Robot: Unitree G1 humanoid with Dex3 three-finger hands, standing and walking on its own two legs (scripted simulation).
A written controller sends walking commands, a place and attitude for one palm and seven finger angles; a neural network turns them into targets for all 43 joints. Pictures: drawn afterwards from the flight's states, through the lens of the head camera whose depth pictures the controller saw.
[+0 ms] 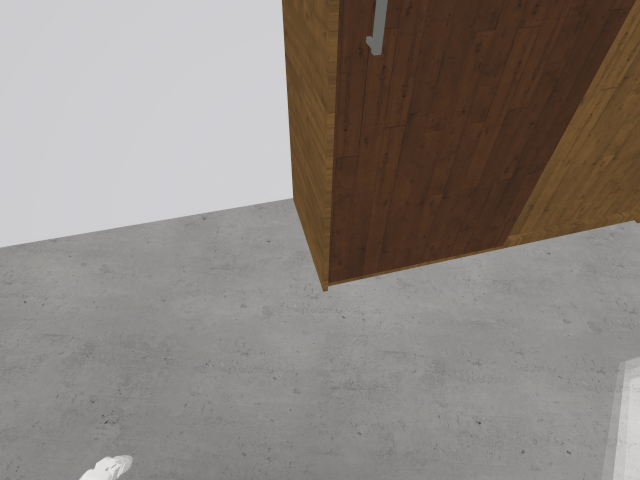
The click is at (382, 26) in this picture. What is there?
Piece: wardrobe's sliding door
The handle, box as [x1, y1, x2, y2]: [366, 0, 387, 54]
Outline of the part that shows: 387,0 376,0 373,36 366,36 366,42 371,48 371,52 373,54 380,54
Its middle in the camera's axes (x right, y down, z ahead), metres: +0.11 -0.47 +0.75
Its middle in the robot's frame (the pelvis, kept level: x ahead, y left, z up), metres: +0.90 -0.06 +0.24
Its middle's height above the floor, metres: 1.01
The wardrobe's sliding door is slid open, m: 0.00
